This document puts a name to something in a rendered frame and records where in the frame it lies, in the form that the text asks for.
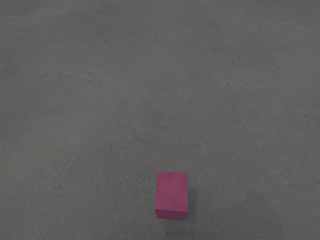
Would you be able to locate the carton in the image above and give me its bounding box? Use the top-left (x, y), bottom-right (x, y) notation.
top-left (154, 171), bottom-right (188, 220)

